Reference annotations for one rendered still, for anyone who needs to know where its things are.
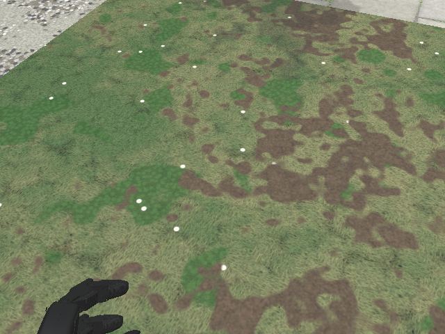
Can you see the robot left hand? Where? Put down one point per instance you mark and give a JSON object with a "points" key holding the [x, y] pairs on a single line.
{"points": [[62, 317]]}

